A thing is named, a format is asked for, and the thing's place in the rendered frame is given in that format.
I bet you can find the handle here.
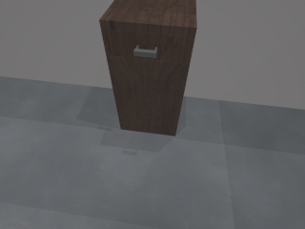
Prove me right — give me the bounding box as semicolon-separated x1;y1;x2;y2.
133;45;157;58

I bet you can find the cabinet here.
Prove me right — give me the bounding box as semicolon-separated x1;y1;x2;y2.
99;0;197;136

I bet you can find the drawer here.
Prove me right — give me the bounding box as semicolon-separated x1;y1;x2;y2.
106;29;190;63

